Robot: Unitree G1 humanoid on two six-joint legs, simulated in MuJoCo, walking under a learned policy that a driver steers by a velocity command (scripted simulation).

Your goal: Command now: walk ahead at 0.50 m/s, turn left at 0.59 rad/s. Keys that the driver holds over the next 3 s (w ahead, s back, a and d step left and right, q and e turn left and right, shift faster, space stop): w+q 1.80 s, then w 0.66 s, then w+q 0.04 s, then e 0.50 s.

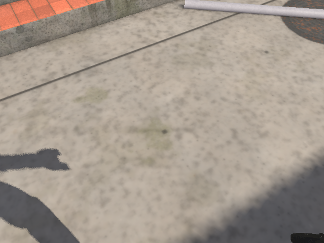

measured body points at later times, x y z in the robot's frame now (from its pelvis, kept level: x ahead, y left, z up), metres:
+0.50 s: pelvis +0.28 +0.05 +0.00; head +0.31 +0.07 +0.45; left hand +0.44 +0.34 -0.08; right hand +0.41 -0.22 -0.10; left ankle +0.19 +0.12 -0.74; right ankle +0.51 -0.06 -0.70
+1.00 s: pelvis +0.53 +0.12 +0.00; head +0.56 +0.14 +0.45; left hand +0.38 +0.37 -0.12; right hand +0.85 +0.04 -0.08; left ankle +0.59 +0.33 -0.69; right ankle +0.51 -0.03 -0.74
